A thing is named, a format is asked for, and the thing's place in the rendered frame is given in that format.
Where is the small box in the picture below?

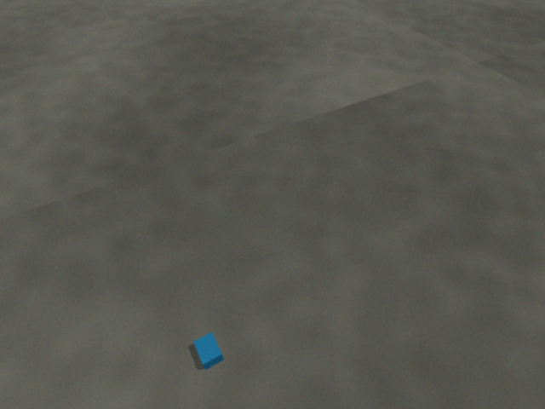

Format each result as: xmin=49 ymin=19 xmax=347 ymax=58
xmin=194 ymin=332 xmax=224 ymax=370

